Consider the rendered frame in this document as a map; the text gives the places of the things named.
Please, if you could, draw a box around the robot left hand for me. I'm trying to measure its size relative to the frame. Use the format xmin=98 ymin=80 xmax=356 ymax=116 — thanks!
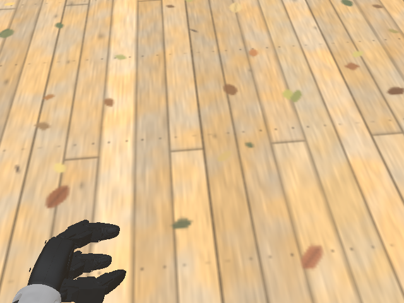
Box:
xmin=28 ymin=220 xmax=126 ymax=303

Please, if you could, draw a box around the left robot forearm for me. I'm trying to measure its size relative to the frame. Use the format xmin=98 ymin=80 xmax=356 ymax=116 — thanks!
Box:
xmin=12 ymin=284 xmax=61 ymax=303

